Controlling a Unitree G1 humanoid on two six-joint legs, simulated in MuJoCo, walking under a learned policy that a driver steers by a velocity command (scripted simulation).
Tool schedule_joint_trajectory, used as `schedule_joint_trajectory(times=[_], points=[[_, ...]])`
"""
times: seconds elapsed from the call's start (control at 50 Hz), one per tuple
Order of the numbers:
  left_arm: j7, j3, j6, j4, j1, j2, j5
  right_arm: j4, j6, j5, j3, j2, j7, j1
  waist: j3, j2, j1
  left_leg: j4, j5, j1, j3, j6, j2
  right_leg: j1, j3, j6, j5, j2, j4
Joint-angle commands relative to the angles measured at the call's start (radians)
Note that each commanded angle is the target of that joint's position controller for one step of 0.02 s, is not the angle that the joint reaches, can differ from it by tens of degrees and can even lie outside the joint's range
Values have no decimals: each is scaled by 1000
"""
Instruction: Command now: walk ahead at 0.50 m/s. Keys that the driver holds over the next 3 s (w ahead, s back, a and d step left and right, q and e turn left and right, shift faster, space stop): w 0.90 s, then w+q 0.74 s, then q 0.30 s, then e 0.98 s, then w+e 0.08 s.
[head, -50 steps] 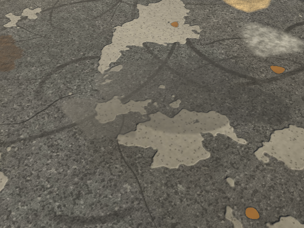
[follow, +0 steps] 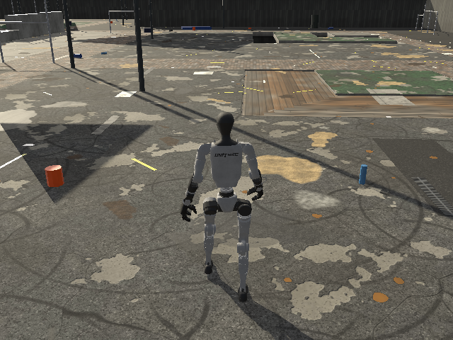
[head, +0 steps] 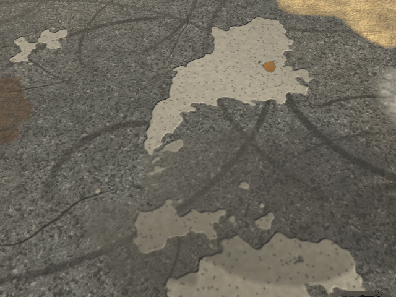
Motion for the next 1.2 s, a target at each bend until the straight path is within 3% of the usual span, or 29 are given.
schedule_joint_trajectory(times=[0.02,0.04,0.06,0.08,0.1,0.12,0.14,0.16,0.2,0.26,0.32,0.4,0.52,0.58,0.6,0.62,0.64,0.66,0.68,0.7,0.72,0.74,0.82,0.94,1.06,1.12,1.16,1.18,1.2], points=[[11,44,11,-29,-3,186,-3,-80,-20,3,-34,-118,11,-32,15,-114,-55,-44,-91,67,14,40,-24,5,146,-149,378,-317,18],[13,42,18,-31,-24,187,-2,-60,-22,1,-48,-140,10,51,-33,-114,-108,-72,-106,186,45,63,-55,6,118,-128,528,-289,125],[15,29,22,-33,-19,154,7,-15,-21,-2,-74,-188,1,207,-139,-91,-174,-65,-97,409,53,94,-62,-55,73,-98,592,-231,323],[18,2,20,-61,6,91,37,10,-14,-11,-96,-271,-9,380,-303,60,-220,-40,-65,697,-179,158,138,-247,14,-57,309,-160,666],[8,-23,-3,-67,136,-7,15,26,-11,-17,-103,-322,1,392,-391,330,-139,-205,-324,961,-668,310,299,-626,67,-8,-275,15,952],[3,1,-20,-53,62,116,-7,8,-13,-7,-76,-209,4,370,-330,175,-183,-264,-458,929,-681,277,278,-741,174,-19,-284,-43,1053],[-1,13,-30,-81,-35,154,-23,-3,-16,-7,-64,-172,2,304,-199,107,-179,-271,-410,813,-528,238,248,-790,152,-34,-188,-90,1050],[5,9,-31,-89,-82,138,-14,-14,-16,-13,-59,-160,2,240,-133,23,-149,-285,-282,687,-423,223,211,-757,126,-32,-98,-139,1008],[6,14,-19,-88,-87,118,6,-20,-21,-27,-49,-121,3,182,-79,32,-97,-335,-108,532,-294,215,155,-665,128,-20,-1,-191,919],[10,7,9,-81,-76,75,11,-1,-36,-16,-54,-130,2,193,-57,27,-72,-397,2,472,-197,234,134,-644,113,6,52,-200,839],[12,4,13,-112,-171,65,21,25,-31,-14,-62,-151,-12,230,-17,3,-90,-429,58,491,-132,234,124,-721,106,33,181,-203,691],[-2,-7,-1,-142,-298,38,16,53,-19,-7,-64,-163,-25,275,17,13,-133,-446,27,500,-43,195,82,-681,69,35,371,-170,446],[-34,-11,-19,-198,-438,47,5,111,9,4,-73,-180,-33,357,56,21,-165,-381,65,664,-52,185,152,-698,58,-5,323,-133,285],[-41,6,-24,-182,-359,88,7,114,22,6,-81,-199,-41,327,-1,52,-103,-266,320,718,-44,156,163,-556,24,-49,221,-88,253],[-36,24,-25,-147,-245,117,10,111,29,5,-80,-198,-44,306,-71,50,-37,-134,465,697,-11,135,128,-393,-7,-74,234,-54,227],[-26,48,-23,-97,-78,169,15,100,32,-2,-67,-172,-47,307,-187,25,31,73,417,579,25,104,77,-126,27,-112,266,-89,255],[-16,71,-18,-76,62,267,34,68,18,-17,-38,-86,-42,391,-352,-159,25,454,39,215,66,41,-41,281,401,-243,217,-346,275],[-18,61,-13,-61,85,231,15,83,-4,-8,-23,-45,-35,421,-440,-309,16,687,-598,-26,-33,11,-164,415,769,-339,57,-459,110],[-18,40,-12,-69,28,170,4,65,-24,19,-49,-148,-28,337,-303,-223,32,769,-586,-140,-104,27,-99,322,688,-289,-45,-424,69],[-15,31,-11,-82,-40,139,8,39,-35,33,-52,-161,-24,255,-184,-172,12,747,-499,-163,-71,40,-46,179,545,-251,-21,-388,49],[-16,22,-12,-87,-104,113,16,31,-36,21,-53,-152,-28,214,-99,-104,-21,678,-416,-130,-47,37,-1,28,443,-230,59,-347,13],[-18,13,-17,-92,-143,82,25,34,-28,6,-60,-149,-32,213,-64,-110,-54,615,-362,-73,-51,34,31,-70,376,-214,130,-313,-17],[-17,20,-35,-67,-151,104,25,36,11,-5,-53,-91,-37,238,-27,-116,-104,501,-268,-3,-37,-3,59,-211,246,-235,273,-280,-109],[7,26,-24,-25,-83,142,19,-11,1,-3,-39,-56,-24,52,15,-96,-45,138,54,-26,7,-17,30,-165,88,-183,329,-229,-136],[13,33,-1,34,-1,156,15,-79,-1,13,-33,-62,11,-88,56,-85,3,7,5,-91,7,36,-9,53,30,-156,367,-314,-84],[22,42,18,27,-36,180,11,-92,0,6,-46,-92,27,-44,11,-115,-43,-2,-130,1,62,83,-61,121,-13,-120,696,-329,50],[35,42,36,10,-66,182,14,-39,7,3,-91,-162,21,186,-128,-101,-165,-44,-121,322,113,132,-142,55,-85,-72,929,-273,369],[43,26,31,-19,-52,153,34,-11,14,3,-121,-243,6,352,-241,12,-221,-36,-86,634,-111,197,-1,-188,-106,-33,665,-228,682],[21,-19,1,-47,50,18,51,-10,12,11,-130,-312,8,354,-333,247,-127,-146,-286,966,-653,376,215,-634,-31,25,-185,-7,1003]])
Next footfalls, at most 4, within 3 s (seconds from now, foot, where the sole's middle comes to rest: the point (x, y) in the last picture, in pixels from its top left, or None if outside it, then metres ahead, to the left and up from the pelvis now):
0.06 left None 0.22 0.13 -0.77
0.62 right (250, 283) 0.53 -0.10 -0.77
1.16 left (188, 200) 0.82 0.14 -0.77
1.66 right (227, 140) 1.14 0.00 -0.77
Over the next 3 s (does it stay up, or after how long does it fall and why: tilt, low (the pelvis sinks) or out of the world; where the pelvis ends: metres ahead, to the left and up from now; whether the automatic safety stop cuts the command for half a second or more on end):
stays up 1.12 0.10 0.00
